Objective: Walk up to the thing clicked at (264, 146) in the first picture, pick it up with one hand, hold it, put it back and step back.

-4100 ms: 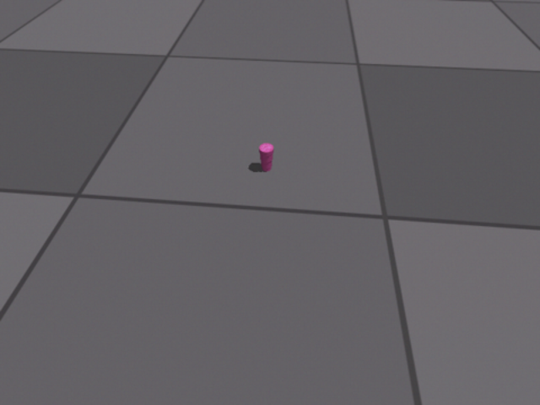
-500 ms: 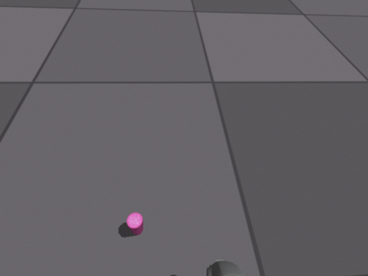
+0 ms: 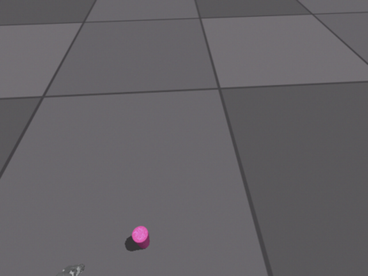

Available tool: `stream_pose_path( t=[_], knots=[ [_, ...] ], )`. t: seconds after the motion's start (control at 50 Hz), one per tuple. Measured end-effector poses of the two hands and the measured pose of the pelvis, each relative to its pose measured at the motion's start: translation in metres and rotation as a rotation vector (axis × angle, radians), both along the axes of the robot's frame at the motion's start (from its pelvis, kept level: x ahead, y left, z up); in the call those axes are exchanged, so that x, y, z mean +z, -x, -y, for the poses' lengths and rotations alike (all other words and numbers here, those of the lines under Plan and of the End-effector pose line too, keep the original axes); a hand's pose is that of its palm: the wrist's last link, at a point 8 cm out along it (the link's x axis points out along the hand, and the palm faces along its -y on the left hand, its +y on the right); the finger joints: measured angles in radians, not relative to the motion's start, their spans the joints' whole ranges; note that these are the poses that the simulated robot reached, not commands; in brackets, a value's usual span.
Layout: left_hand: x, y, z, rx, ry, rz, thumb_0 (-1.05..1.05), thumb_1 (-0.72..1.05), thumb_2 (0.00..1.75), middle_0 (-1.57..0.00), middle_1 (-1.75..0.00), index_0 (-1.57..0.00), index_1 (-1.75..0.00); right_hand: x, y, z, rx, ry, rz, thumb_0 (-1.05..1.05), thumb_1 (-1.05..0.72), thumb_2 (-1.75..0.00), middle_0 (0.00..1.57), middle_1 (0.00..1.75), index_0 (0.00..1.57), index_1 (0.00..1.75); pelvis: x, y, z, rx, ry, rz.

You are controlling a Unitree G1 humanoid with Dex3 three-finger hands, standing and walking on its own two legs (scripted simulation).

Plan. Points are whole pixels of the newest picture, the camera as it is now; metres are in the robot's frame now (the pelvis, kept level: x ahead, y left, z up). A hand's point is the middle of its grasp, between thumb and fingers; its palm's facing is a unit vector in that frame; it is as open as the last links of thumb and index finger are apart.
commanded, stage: walk up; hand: left
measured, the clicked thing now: (142, 238) +0.40 +0.23 -0.69
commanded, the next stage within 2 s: none
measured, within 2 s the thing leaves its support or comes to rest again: neither
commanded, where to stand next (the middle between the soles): +0.07 +0.01 m, yaw +1 degrees
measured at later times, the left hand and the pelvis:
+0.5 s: hand out of the picture +0.08 +0.25 -0.14, palm faces +0.02 -0.94 -0.34, open 7.4 cm; pelvis +0.02 +0.00 +0.01, yaw +1 degrees
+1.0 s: hand out of the picture +0.12 +0.24 -0.14, palm faces +0.02 -0.94 -0.33, open 7.4 cm; pelvis +0.03 -0.01 +0.01, yaw +1 degrees
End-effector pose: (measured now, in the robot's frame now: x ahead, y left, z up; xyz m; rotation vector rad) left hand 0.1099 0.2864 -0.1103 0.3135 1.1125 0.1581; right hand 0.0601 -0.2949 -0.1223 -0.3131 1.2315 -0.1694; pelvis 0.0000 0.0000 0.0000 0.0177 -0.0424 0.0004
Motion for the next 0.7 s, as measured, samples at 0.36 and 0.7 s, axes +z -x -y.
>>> stream_pose_path(
  t=[0.36,0.7],
  knots=[
    [0.003,0.028,-0.013,0.090,-0.015,-0.123,0.01,0.90,0.90,-0.21,-0.30,-0.20,-0.30,0.016,-0.036,0.010,0.008,0.029,0.003,0.01,-0.91,-0.90,0.20,0.30,0.20,0.30,0.012,-0.015,0.002,0.013,0.010,-0.001],
    [0.006,0.022,-0.003,0.106,-0.013,-0.130,0.01,0.90,0.90,-0.21,-0.30,-0.20,-0.30,0.010,-0.052,0.003,0.009,-0.007,-0.005,0.01,-0.91,-0.90,0.20,0.30,0.20,0.30,0.014,-0.026,0.007,0.021,0.013,-0.010]
  ],
)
